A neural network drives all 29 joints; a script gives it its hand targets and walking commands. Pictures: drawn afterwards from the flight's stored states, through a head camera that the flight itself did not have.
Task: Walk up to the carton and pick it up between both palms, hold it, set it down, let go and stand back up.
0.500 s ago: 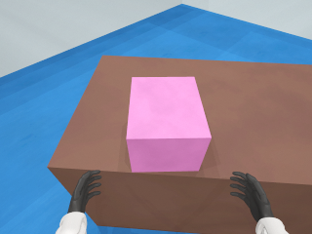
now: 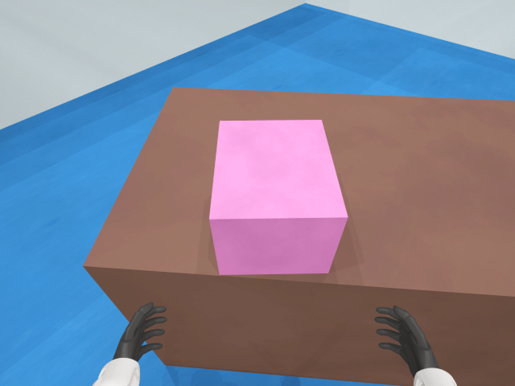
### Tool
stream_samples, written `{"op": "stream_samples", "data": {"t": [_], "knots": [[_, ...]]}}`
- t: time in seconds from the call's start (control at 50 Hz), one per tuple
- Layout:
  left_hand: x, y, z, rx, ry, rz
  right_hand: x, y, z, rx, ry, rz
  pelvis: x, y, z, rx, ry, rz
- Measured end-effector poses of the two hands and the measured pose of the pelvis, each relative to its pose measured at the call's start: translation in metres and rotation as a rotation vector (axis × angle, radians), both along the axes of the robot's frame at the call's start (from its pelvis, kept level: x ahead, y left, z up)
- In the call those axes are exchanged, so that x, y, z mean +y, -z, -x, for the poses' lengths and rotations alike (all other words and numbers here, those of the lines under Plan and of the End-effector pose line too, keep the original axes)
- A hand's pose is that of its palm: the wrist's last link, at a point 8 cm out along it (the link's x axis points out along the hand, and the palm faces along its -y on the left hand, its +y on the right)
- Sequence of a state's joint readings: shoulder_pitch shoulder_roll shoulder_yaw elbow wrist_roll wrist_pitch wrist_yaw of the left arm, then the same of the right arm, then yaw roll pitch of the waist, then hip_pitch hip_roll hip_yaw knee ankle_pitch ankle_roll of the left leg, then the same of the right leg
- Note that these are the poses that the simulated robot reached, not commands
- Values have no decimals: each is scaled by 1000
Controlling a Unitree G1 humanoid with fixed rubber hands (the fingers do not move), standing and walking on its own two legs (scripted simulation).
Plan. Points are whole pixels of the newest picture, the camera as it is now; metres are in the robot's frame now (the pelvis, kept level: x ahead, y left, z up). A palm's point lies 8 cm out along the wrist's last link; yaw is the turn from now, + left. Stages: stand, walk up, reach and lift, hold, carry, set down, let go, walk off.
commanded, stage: set down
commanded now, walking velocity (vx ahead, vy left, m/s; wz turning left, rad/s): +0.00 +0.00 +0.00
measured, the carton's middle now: (272, 194) +0.45 +0.01 +0.03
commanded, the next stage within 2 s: let go in 0.22 s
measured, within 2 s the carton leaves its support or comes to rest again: neither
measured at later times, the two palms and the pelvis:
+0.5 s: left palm (126, 360) +0.17 +0.24 -0.08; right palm (412, 373) +0.16 -0.22 -0.08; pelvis +0.00 +0.01 +0.00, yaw +0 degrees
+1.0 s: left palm out of the picture +0.12 +0.25 -0.11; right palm out of the picture +0.11 -0.24 -0.12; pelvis +0.01 +0.00 -0.01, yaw +3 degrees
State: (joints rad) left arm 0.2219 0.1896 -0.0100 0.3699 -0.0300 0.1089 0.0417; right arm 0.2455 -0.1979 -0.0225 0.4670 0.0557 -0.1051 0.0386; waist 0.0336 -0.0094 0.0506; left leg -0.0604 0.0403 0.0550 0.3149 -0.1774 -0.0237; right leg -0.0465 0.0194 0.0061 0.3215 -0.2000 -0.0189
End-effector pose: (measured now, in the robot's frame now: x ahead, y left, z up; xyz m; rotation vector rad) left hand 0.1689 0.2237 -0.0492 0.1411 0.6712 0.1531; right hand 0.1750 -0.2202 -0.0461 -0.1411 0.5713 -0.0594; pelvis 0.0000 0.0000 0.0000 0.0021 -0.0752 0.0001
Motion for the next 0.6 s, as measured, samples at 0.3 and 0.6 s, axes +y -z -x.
{"op": "stream_samples", "data": {"t": [0.3, 0.6], "knots": [[11, 25, 6, 132, 31, -10, 2, 24, 12, 102, 10, 41, 5, 2, -1, 10, -1, 2], [12, 28, -1, 141, 46, -12, 2, 32, 8, 102, 6, 45, 10, 3, -6, 16, -2, 6]]}}
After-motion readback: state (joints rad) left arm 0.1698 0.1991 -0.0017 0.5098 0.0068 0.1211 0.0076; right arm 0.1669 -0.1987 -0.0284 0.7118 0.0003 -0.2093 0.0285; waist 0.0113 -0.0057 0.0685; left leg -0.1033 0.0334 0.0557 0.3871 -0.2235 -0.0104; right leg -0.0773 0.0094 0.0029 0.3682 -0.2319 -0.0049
